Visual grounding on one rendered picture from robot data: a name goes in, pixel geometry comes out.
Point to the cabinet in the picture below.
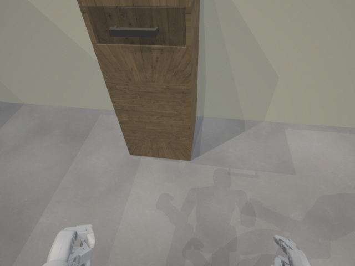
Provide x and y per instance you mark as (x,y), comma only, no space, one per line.
(153,88)

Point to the left robot hand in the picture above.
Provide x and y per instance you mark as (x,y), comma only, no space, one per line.
(62,248)

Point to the drawer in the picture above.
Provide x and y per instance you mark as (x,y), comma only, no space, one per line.
(171,21)

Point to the right robot hand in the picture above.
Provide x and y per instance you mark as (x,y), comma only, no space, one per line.
(295,257)

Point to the handle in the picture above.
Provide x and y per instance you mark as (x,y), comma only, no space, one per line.
(133,32)

